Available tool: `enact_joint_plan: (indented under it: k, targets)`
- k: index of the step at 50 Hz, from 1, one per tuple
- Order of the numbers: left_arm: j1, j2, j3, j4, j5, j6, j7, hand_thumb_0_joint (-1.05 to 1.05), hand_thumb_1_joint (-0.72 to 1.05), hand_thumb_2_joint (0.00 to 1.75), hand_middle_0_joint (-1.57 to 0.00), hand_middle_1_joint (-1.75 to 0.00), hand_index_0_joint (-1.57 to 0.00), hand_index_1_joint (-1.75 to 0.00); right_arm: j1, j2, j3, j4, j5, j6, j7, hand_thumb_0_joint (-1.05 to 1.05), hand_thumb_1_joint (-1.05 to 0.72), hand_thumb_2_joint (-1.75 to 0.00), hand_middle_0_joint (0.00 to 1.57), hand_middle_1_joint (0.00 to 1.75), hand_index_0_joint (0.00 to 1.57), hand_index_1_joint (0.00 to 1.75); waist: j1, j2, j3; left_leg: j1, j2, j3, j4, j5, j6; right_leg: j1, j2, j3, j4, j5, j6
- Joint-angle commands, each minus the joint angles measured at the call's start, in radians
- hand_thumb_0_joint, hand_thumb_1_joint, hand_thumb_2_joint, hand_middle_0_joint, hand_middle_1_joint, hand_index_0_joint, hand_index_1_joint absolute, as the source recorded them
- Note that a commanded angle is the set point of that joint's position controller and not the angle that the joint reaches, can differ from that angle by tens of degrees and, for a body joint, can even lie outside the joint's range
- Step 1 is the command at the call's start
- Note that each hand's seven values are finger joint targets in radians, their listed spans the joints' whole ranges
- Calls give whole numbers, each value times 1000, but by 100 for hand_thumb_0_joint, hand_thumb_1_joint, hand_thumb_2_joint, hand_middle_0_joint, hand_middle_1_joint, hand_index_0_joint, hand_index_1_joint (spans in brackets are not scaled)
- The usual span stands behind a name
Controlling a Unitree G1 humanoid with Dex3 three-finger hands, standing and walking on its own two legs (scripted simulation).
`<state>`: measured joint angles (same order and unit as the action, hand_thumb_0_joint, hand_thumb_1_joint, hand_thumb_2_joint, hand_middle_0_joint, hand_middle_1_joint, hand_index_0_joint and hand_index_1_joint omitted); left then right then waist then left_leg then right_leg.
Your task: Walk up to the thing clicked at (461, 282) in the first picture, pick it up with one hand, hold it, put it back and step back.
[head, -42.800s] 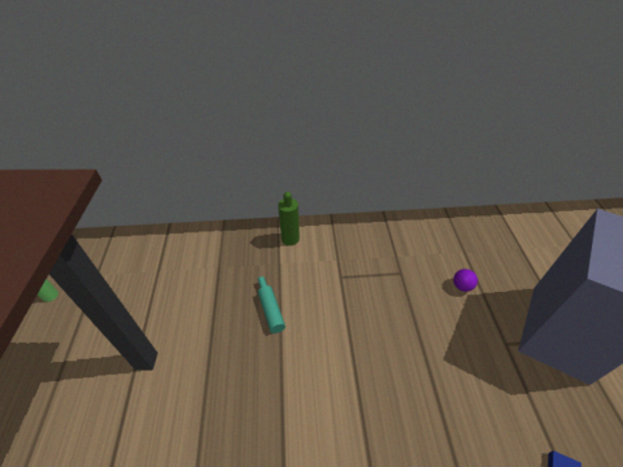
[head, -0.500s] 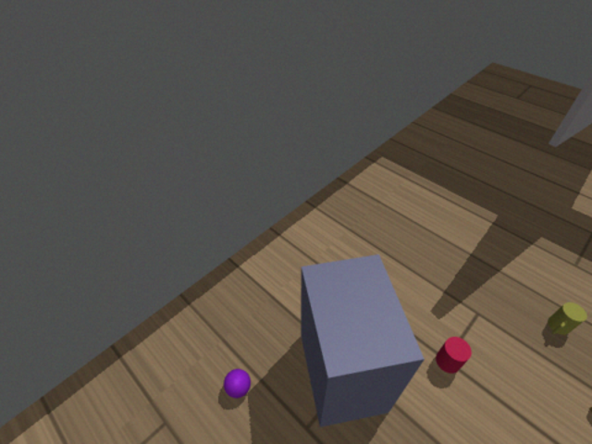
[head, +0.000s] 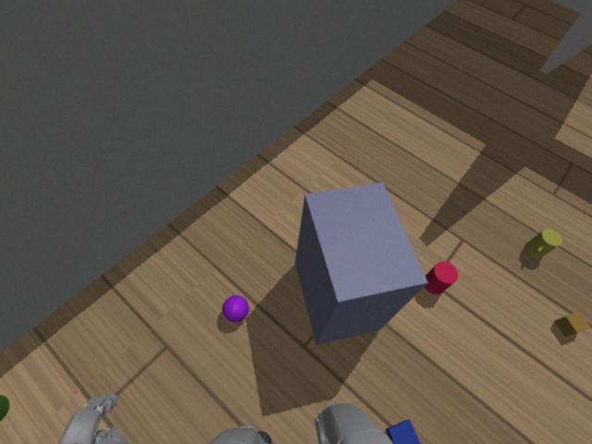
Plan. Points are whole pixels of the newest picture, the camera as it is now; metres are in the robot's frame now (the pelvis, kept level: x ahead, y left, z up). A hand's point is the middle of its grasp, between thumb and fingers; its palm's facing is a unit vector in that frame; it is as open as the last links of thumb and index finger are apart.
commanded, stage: step back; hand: left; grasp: from above
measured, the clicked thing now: (235, 308) +0.51 +0.17 -0.72
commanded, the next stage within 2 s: none
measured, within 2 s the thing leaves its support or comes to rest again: neither
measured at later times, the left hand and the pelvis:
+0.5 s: hand out of the picture +0.01 +0.24 -0.13, palm faces -0.03 -0.91 -0.42, open 7.4 cm; pelvis -0.10 -0.02 +0.00, yaw -2 degrees
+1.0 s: hand out of the picture -0.18 +0.25 -0.16, palm faces -0.03 -0.91 -0.42, open 7.4 cm; pelvis -0.26 -0.04 -0.02, yaw -4 degrees
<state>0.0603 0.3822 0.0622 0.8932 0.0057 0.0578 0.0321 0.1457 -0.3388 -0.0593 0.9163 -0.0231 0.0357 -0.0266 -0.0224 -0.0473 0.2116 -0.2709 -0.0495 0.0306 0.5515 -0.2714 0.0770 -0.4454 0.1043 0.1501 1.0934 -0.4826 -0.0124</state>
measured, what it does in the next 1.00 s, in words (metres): walks backwards: right foot, then left foot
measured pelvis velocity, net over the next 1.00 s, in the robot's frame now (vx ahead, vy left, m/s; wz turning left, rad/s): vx -0.26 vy -0.04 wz -0.06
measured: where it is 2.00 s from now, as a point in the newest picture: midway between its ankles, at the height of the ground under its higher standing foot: outside the picture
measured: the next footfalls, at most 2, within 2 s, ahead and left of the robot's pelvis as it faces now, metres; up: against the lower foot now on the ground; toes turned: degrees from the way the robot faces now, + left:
right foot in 0.24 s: -0.02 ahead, -0.11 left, +0.00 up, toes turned +0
left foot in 0.64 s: -0.13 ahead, +0.12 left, +0.00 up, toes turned -2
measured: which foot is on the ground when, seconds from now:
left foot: down 0.00-0.30, up 0.32-0.62, down 0.64-1.00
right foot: up 0.00-0.22, down 0.24-0.68, up 0.70-1.00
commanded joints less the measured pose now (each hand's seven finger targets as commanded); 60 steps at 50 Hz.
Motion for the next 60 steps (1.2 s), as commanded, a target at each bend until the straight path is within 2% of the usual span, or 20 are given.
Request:
enact_joint_plan:
  k: [1,9,12,13,15,16,20,27,32,34,35,36,40,46,50,52,53,54,57,60]
  targets:
    - [38,168,48,-85,6,-21,11,0,90,90,-20,-30,-20,-30,52,-234,-67,-85,5,-26,-25,0,-90,-90,20,30,20,30,-24,128,-262,342,262,-253,-68,674,59,-67,-39,3,-130,7,27]
    - [124,167,62,-78,20,-29,-6,0,90,90,-20,-30,-20,-30,-8,-278,-72,-128,6,-24,-11,0,-90,-90,20,30,20,30,-6,133,-288,196,314,-293,-80,403,120,122,-88,-86,-385,48,-11]
    - [218,163,71,-47,24,-37,-15,0,90,90,-20,-30,-20,-30,-71,-279,-63,-136,14,-19,-1,0,-90,-90,20,30,20,30,49,96,-270,14,281,-254,-57,236,75,288,-97,-85,-556,227,-55]
    - [225,192,78,-53,31,-41,-15,0,90,90,-20,-30,-20,-30,-72,-258,-58,-139,21,-18,1,0,-90,-90,20,30,20,30,49,6,-278,-49,218,-202,24,157,34,301,-171,30,-592,317,-94]
    - [126,308,100,-107,29,-45,-18,0,90,90,-20,-30,-20,-30,-99,-212,-50,-142,25,-10,-2,0,-90,-90,20,30,20,30,69,-257,-156,-144,-57,-66,416,-302,-75,105,-475,416,-800,396,-314]
    - [72,291,97,-144,38,-52,-13,0,90,90,-20,-30,-20,-30,-59,-227,-54,-123,19,-5,-3,0,-90,-90,20,30,20,30,49,-202,-122,-116,-50,-169,583,-349,-83,31,-507,452,-802,459,-334]
    - [16,200,83,-171,29,-54,-2,0,90,90,-20,-30,-20,-30,35,-213,-34,-84,31,-14,-1,0,-90,-90,20,30,20,30,6,-54,-193,-186,-97,-202,652,-227,-80,198,-316,115,-690,679,-207]
    - [142,195,80,-190,36,-37,3,0,90,90,-20,-30,-20,-30,34,-205,-22,-129,22,-31,-14,0,-90,-90,20,30,20,30,82,-115,-310,-208,3,-105,245,-254,-106,523,-334,86,-567,823,-211]
    - [77,218,75,-218,15,-9,-13,0,90,90,-20,-30,-20,-30,145,-221,-46,-86,-2,-35,-7,0,-90,-90,20,30,20,30,11,-106,-321,80,27,-38,-125,94,-56,276,-281,55,-508,541,-114]
    - [59,160,60,-234,9,-11,-18,0,90,90,-20,-30,-20,-30,105,-350,-75,-107,-19,-35,-1,0,-90,-90,20,30,20,30,5,191,-272,122,321,-438,-200,161,85,-16,-82,-40,-309,92,-26]
    - [3,197,86,-232,13,-11,-7,0,90,90,-20,-30,-20,-30,39,-424,-87,-127,-12,-30,5,0,-90,-90,20,30,20,30,-37,315,-217,-96,478,-577,-281,166,236,41,-11,-53,-57,-160,0]
    - [8,213,92,-219,25,-9,-4,0,90,90,-20,-30,-20,-30,-23,-407,-86,-139,-19,-39,-1,0,-90,-90,20,30,20,30,-11,269,-167,-167,496,-596,-281,156,263,48,-33,35,100,-146,-1]
    - [163,182,94,-151,5,-6,-24,0,90,90,-20,-30,-20,-30,-92,-281,-48,-163,-16,-47,-8,0,-90,-90,20,30,20,30,78,154,-177,-48,290,-249,-162,345,135,-13,16,27,198,1,-4]
    - [154,157,78,-166,11,-27,-22,0,90,90,-20,-30,-20,-30,5,-293,-59,-163,-8,-36,-14,0,-90,-90,20,30,20,30,10,236,-254,197,301,-248,-44,443,169,10,-83,-40,-242,-48,39]
    - [255,152,76,-81,18,-46,-18,0,90,90,-20,-30,-20,-30,-31,-301,-58,-171,5,-3,-4,0,-90,-90,20,30,20,30,39,234,-325,105,211,-175,87,362,79,268,-67,-159,-755,279,11]
    - [258,279,106,-88,39,-53,-19,0,90,90,-20,-30,-20,-30,-21,-229,-35,-193,22,3,-1,0,-90,-90,20,30,20,30,31,-61,-292,-262,53,-128,264,-59,-28,388,-274,185,-698,341,-69]
    - [178,396,126,-136,41,-45,-20,0,90,90,-20,-30,-20,-30,-76,-229,-44,-211,24,3,-17,0,-90,-90,20,30,20,30,88,-272,-243,-252,-44,-126,485,-328,-70,133,-486,411,-772,321,-256]
    - [116,395,124,-165,37,-47,-12,0,90,90,-20,-30,-20,-30,-78,-276,-67,-200,21,3,-22,0,-90,-90,20,30,20,30,72,-247,-154,-179,9,-208,617,-344,-79,-50,-532,466,-810,319,-295]
    - [12,251,90,-173,34,-53,-6,0,90,90,-20,-30,-20,-30,9,-244,-45,-135,32,-5,-6,0,-90,-90,20,30,20,30,-8,-92,-144,-224,-72,-200,656,-219,-62,104,-320,75,-649,596,-185]
    - [129,238,86,-165,41,-51,-1,0,90,90,-20,-30,-20,-30,-10,-216,-24,-147,23,-16,-14,0,-90,-90,20,30,20,30,62,-110,-173,-235,-68,-155,546,-227,-82,224,-277,49,-596,685,-165]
